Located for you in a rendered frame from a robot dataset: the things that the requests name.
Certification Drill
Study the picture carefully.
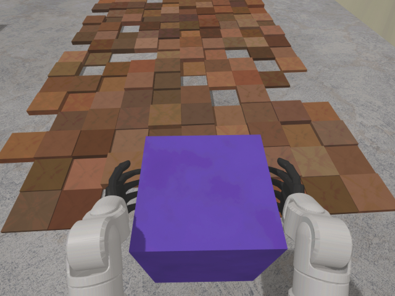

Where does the carton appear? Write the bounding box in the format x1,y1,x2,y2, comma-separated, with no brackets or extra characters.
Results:
129,134,288,283

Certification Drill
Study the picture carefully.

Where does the left robot forearm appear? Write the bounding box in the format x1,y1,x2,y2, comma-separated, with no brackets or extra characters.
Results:
65,195,130,296

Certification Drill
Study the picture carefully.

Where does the right robot forearm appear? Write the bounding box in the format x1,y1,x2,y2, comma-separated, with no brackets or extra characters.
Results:
282,193,353,296

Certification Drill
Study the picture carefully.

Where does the robot left hand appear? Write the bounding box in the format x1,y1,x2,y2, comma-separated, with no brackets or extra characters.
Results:
105,160,141,213

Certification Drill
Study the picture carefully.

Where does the robot right hand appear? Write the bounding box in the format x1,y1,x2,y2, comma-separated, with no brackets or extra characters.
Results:
268,158,305,215

